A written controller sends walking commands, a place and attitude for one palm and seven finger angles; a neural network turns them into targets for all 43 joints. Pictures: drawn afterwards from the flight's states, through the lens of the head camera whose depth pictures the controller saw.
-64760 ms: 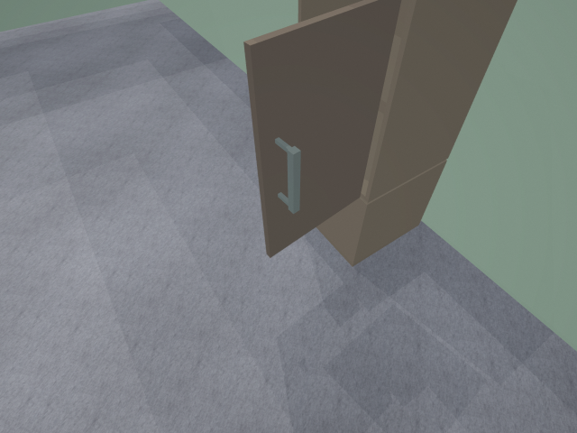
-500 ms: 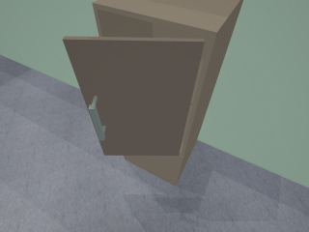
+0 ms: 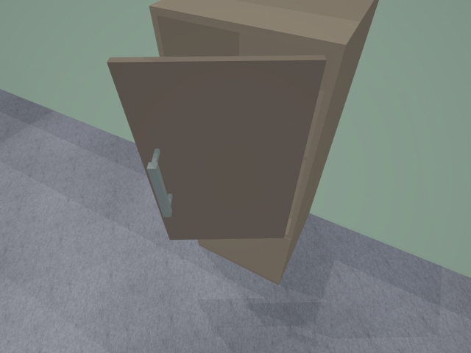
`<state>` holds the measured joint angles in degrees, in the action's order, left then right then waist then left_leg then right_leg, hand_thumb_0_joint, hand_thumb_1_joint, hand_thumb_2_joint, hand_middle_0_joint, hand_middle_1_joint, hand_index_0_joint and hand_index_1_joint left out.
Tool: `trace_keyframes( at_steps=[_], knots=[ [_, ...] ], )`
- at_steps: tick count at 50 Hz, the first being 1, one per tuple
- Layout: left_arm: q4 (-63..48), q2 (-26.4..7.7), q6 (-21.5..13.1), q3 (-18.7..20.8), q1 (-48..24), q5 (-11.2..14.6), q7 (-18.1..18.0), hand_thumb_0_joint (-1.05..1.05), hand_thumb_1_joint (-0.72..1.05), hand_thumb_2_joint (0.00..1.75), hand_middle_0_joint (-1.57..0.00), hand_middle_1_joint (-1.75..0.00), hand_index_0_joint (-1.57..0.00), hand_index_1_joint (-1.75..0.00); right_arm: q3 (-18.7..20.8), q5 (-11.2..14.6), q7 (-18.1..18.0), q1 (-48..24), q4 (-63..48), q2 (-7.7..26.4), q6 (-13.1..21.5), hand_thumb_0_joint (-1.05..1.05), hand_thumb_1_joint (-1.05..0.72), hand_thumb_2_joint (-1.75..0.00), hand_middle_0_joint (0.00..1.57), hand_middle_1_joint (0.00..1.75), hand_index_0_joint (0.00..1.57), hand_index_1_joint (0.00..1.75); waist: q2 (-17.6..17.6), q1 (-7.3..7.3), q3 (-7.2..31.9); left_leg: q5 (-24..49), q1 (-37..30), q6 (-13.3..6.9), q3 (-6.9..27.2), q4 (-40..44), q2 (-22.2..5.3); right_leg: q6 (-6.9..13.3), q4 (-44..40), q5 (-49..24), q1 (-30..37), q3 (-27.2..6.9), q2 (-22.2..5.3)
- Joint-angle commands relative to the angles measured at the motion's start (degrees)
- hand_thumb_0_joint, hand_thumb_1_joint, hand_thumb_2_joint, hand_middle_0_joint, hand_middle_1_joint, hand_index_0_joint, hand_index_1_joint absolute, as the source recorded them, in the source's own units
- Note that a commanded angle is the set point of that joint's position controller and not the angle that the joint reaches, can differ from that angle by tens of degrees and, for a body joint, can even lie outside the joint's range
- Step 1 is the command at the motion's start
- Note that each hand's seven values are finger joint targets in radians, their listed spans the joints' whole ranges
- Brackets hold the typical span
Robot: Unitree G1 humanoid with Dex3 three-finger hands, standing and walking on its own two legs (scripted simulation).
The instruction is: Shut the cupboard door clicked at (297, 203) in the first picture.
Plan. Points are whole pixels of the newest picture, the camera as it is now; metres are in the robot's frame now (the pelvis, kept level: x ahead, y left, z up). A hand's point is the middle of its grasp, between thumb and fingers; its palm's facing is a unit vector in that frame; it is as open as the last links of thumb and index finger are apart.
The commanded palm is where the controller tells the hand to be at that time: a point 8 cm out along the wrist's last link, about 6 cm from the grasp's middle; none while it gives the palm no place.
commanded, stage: look again from close up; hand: left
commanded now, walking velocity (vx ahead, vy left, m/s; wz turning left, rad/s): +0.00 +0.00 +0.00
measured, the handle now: (162, 185) +0.47 +0.20 -0.03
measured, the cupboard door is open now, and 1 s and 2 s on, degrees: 29 29 29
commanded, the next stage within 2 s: raise the hand and make a fist in 0.18 s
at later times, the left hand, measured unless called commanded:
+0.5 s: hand (128, 300) +0.20 +0.19 +0.00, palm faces +0.21 -0.97 -0.10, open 7.1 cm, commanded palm +0.10 +0.24 -0.06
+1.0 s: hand (151, 340) +0.16 +0.15 -0.05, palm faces -0.06 -1.00 -0.01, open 4.7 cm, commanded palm +0.11 +0.23 -0.05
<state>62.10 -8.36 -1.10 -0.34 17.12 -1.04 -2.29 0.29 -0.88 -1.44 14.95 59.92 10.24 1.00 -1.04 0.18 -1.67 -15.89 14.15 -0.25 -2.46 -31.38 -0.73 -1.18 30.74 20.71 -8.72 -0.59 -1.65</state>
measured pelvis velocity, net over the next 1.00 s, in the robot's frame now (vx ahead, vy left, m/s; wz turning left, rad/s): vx -0.07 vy -0.03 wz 0.02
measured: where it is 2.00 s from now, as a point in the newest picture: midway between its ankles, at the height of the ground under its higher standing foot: outside the picture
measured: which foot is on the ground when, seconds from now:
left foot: down 0.00-1.00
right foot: down 0.00-1.00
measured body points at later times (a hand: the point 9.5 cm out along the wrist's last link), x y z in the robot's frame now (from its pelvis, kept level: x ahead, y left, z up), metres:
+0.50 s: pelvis -0.02 +0.00 -0.02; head -0.01 -0.01 +0.43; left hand +0.19 +0.24 +0.01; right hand +0.12 -0.25 -0.12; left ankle +0.01 +0.12 -0.73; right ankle -0.04 -0.13 -0.73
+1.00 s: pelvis -0.07 -0.03 -0.11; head -0.02 -0.03 +0.33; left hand +0.15 +0.21 -0.05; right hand +0.12 -0.24 -0.19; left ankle +0.01 +0.12 -0.73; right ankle -0.05 -0.13 -0.73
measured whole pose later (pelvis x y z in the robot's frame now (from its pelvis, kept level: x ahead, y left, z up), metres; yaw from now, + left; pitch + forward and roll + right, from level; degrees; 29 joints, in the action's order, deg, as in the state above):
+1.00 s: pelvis -0.07 -0.03 -0.11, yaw +1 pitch +14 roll -2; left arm -0.4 -13.7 -14.7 8.2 17.9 17.5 18.7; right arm -1.6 2.1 -4.7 12.6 31.3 10.4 13.3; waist -3.1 -1.0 8.8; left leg -26.7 60.7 1.8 3.0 -73.2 -3.3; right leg 1.9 74.0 34.3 -53.9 5.2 -0.2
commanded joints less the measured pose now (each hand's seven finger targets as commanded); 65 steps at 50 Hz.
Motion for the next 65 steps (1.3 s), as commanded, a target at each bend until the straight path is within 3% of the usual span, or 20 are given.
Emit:
trace_keyframes(
  at_steps=[1,13,14,15,16,17,18,19,22,25,28,33,37,41,44,48,52,57,61,65],
  knots=[
    [-2.32,-6.34,-0.16,0.78,3.18,0.18,-0.13,0.0,0.9,0.9,-0.2,-0.3,-0.2,-0.3,0.63,0.01,0.04,1.6,-2.58,5.75,0.74,0.0,-0.9,-0.9,0.2,0.3,0.2,0.3,2.29,-0.46,-3.97,7.64,-0.12,-2.07,5.79,7.91,-4.68,2.72,-6.03,-6.23,-5.75,-2.74,-2.22],
    [-3.27,-9.9,-0.08,1.28,0.62,0.24,0.17,0.0,0.9,0.9,-0.2,-0.3,-0.2,-0.3,0.87,0.1,0.0,-0.01,-1.42,7.68,1.16,0.0,-0.9,-0.9,0.2,0.3,0.2,0.3,1.19,-0.75,0.96,15.25,-4.11,-2.14,4.62,7.42,-4.84,2.13,-5.97,-13.44,-2.82,-2.64,-3.4],
    [-2.13,-8.3,-0.78,1.09,3.96,-0.45,-2.07,0.0,0.9,0.9,-0.2,-0.3,-0.2,-0.3,1.08,0.76,0.29,-1.99,-4.24,8.45,0.96,0.0,-0.9,-0.9,0.2,0.3,0.2,0.3,1.84,-1.08,-0.49,23.95,-3.07,-0.6,3.51,-2.66,-6.75,1.59,-7.39,-25.47,-5.27,-5.27,-5.44],
    [-96.58,-46.86,-16.44,30.02,-47.51,5.04,-3.47,0.0,0.9,0.9,-0.2,-0.3,-0.2,-0.3,3.85,1.29,-4.32,2.68,-17.58,18.65,12.23,0.0,-0.9,-0.9,0.2,0.3,0.2,0.3,-1.0,6.7,21.08,30.3,-21.39,-1.32,5.57,-5.75,-3.09,2.49,7.58,-30.41,-7.29,3.4,0.34],
    [-71.65,-12.46,-10.75,3.84,-0.31,6.76,-2.54,0.0,0.9,0.9,-0.22,-0.32,-0.22,-0.32,-0.17,4.44,-6.03,-2.14,-18.94,11.38,17.4,0.0,-0.9,-0.9,0.2,0.3,0.2,0.3,-20.17,0.74,28.07,36.54,-25.65,-0.59,5.73,-1.35,-3.8,1.32,14.46,-13.26,-14.83,6.2,2.58],
    [-73.15,-11.79,-8.12,6.68,-0.98,9.7,-5.14,0.0,0.9,0.9,-0.24,-0.34,-0.24,-0.34,0.51,3.56,-5.63,-3.48,-16.88,10.0,19.05,0.0,-0.9,-0.9,0.2,0.3,0.2,0.3,-13.61,-0.78,25.98,42.27,-19.36,2.31,5.33,1.16,-4.34,2.17,10.57,-7.63,-12.18,6.23,2.89],
    [-59.83,3.84,-2.58,-1.86,11.91,9.26,-3.77,0.0,0.9,0.9,-0.25,-0.36,-0.25,-0.36,1.29,3.11,-3.03,-1.78,-15.57,7.49,19.17,0.0,-0.9,-0.9,0.2,0.3,0.2,0.3,-9.37,1.79,16.98,33.37,-11.32,1.41,5.33,2.75,-3.46,1.04,7.53,-4.92,-16.61,5.64,1.84],
    [-69.44,-1.09,-4.94,0.02,-1.5,9.37,-3.54,0.0,0.9,0.9,-0.27,-0.38,-0.27,-0.38,3.04,3.1,-1.55,-0.99,-19.58,10.39,19.71,0.0,-0.9,-0.9,0.2,0.3,0.2,0.3,-7.08,2.78,9.02,19.87,-2.43,1.44,5.82,0.57,-2.63,1.48,6.01,-7.43,-16.69,5.4,1.28],
    [-50.54,-3.69,-13.43,9.29,16.4,9.93,0.72,0.0,0.9,0.9,-0.33,-0.44,-0.33,-0.44,4.35,2.44,-0.46,-5.2,-23.62,9.51,19.82,0.0,-0.9,-0.9,0.2,0.3,0.2,0.3,7.66,-0.59,-4.52,1.81,15.83,1.16,4.99,-5.81,0.72,2.21,5.21,-1.42,-24.88,7.27,1.68],
    [-47.14,-1.91,-27.92,12.63,22.11,14.32,11.28,0.0,0.9,0.9,-0.38,-0.5,-0.38,-0.5,5.45,0.88,1.44,-7.18,-27.11,9.24,19.08,0.0,-0.9,-0.9,0.2,0.3,0.2,0.3,19.02,-4.08,5.3,4.81,24.87,1.79,3.29,-17.68,1.08,2.43,18.33,-7.07,-31.49,7.49,2.34],
    [-46.14,-6.96,-37.52,17.66,18.6,18.0,21.67,0.0,0.9,0.9,-0.44,-0.56,-0.44,-0.56,6.2,1.29,2.16,-8.3,-31.33,9.83,18.84,0.0,-0.9,-0.9,0.2,0.3,0.2,0.3,10.73,-5.67,13.8,1.84,31.34,1.73,1.67,-25.78,2.24,2.95,25.87,-6.81,-33.52,2.8,1.16],
    [-71.36,-14.52,-36.13,19.55,1.73,20.42,22.29,0.0,0.9,0.9,-0.53,-0.66,-0.53,-0.66,5.47,1.58,0.68,-8.67,-38.37,10.18,18.48,0.0,-0.9,-0.9,0.2,0.3,0.2,0.3,-8.94,-4.53,25.67,-6.73,32.24,-0.25,1.67,-31.52,1.53,2.94,26.17,11.16,-38.99,-3.67,1.25],
    [-89.73,-13.66,-38.89,13.46,-8.41,19.98,19.37,0.0,0.9,0.9,-0.6,-0.74,-0.6,-0.74,4.12,1.27,-1.96,-6.98,-37.06,10.19,19.75,0.0,-0.9,-0.9,0.2,0.3,0.2,0.3,-6.39,1.42,25.72,-9.39,32.09,-1.86,3.8,-35.72,-0.1,2.82,26.15,14.45,-44.44,-4.04,2.61],
    [-81.88,-10.69,-33.74,7.87,-3.94,19.02,21.01,0.0,0.9,0.9,-0.68,-0.82,-0.68,-0.82,3.34,2.03,-4.0,-5.53,-35.48,10.88,19.67,0.0,-0.9,-0.9,0.2,0.3,0.2,0.3,-2.55,3.56,17.48,-14.49,37.1,-1.95,5.11,-36.03,-0.46,2.37,24.65,19.34,-47.28,-3.18,3.24],
    [-70.13,-10.98,-23.08,9.94,1.86,19.14,22.43,0.0,0.9,0.9,-0.73,-0.88,-0.73,-0.88,2.96,3.22,-4.79,-5.76,-36.3,10.46,17.83,0.0,-0.9,-0.9,0.2,0.3,0.2,0.3,3.31,1.63,13.66,-16.94,42.26,-1.63,4.53,-34.89,0.03,1.56,20.3,26.34,-45.27,-4.75,2.12],
    [-70.31,-14.04,-12.06,17.67,7.08,20.47,19.5,0.0,0.9,0.9,-0.81,-0.96,-0.81,-0.96,2.62,3.59,-4.38,-7.07,-40.39,9.05,15.02,0.0,-0.9,-0.9,0.2,0.3,0.2,0.3,4.59,-3.95,20.2,-11.61,40.08,-1.26,3.61,-32.25,1.0,1.15,18.38,24.44,-35.42,-6.09,0.48],
    [-77.93,-14.2,-17.6,21.89,6.48,19.83,11.48,0.0,0.9,0.9,-0.88,-1.04,-0.88,-1.04,2.95,2.58,-3.58,-6.97,-39.6,7.05,14.39,0.0,-0.9,-0.9,0.2,0.3,0.2,0.3,3.77,-5.06,23.16,-4.02,36.71,-0.74,4.11,-31.18,0.07,0.82,23.32,7.31,-32.81,-2.93,1.04],
    [-78.37,-9.86,-29.97,12.56,3.3,16.33,11.53,0.0,0.9,0.9,-0.97,-1.14,-0.97,-1.14,2.99,1.01,-2.25,-4.36,-36.3,8.38,15.94,0.0,-0.9,-0.9,0.2,0.3,0.2,0.3,-0.23,-0.04,19.42,-1.69,34.04,-1.14,4.99,-31.6,-0.33,2.03,28.75,1.39,-41.42,1.8,2.56],
    [-73.5,-8.41,-29.67,9.01,6.13,17.79,16.95,0.0,0.9,0.9,-1.04,-1.22,-1.04,-1.22,3.47,1.78,-2.73,-3.38,-36.51,10.41,16.53,0.0,-0.9,-0.9,0.2,0.3,0.2,0.3,0.09,0.91,18.83,-7.18,34.29,-1.2,5.38,-30.49,-0.07,2.24,26.45,8.58,-43.34,1.45,2.52],
    [-77.48,-12.31,-26.12,13.7,5.82,18.97,17.43,0.0,0.9,0.9,-1.12,-1.3,-1.12,-1.3,3.72,2.21,-3.3,-3.74,-37.97,10.78,15.8,0.0,-0.9,-0.9,0.2,0.3,0.2,0.3,-1.88,-1.6,24.81,-5.99,31.17,-1.24,5.38,-28.53,0.09,2.45,27.33,6.68,-40.24,2.63,2.91]
  ],
)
